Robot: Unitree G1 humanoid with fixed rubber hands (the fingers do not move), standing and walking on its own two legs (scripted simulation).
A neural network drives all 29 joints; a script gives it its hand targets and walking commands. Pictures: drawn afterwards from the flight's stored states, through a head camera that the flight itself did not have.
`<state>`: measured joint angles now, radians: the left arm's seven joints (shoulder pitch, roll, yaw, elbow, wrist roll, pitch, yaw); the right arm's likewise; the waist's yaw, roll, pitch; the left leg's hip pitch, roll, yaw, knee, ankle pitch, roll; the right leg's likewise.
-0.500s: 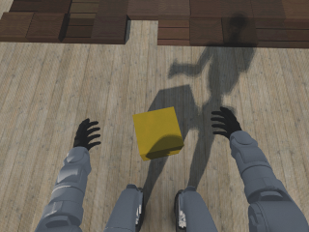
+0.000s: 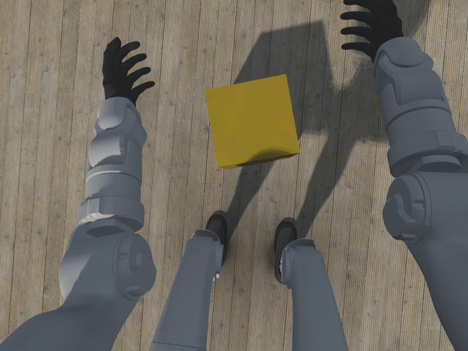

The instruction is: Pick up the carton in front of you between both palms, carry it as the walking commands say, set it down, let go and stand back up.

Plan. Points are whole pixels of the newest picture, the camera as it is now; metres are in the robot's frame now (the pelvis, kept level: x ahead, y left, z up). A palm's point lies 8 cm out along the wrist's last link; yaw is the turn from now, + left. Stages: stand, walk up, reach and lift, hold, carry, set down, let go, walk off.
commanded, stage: reach and lift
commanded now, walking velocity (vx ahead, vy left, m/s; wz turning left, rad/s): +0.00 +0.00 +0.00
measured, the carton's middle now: (252, 129) +0.50 +0.04 -0.52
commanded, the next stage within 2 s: none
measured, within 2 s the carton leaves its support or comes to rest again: leaves its support in 1.62 s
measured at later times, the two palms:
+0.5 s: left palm (168, 130) +0.45 +0.23 -0.34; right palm (332, 105) +0.53 -0.15 -0.34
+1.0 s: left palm (183, 132) +0.46 +0.22 -0.45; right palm (314, 114) +0.54 -0.13 -0.46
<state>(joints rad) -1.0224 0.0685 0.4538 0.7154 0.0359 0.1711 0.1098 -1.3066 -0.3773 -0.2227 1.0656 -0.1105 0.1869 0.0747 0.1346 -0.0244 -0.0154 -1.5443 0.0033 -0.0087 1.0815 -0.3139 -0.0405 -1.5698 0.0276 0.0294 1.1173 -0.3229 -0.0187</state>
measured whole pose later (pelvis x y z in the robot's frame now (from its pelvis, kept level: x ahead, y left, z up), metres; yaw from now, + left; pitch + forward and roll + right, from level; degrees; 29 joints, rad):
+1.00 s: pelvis -0.04 +0.01 -0.28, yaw +3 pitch +37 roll +4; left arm -1.39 0.23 0.22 1.08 -0.24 0.03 0.17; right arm -1.56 -0.49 0.11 1.22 0.22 0.06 -0.04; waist 0.10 0.04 0.38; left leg -2.26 -0.04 0.00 2.16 -0.56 -0.06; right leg -2.28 0.03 0.05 2.22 -0.59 0.00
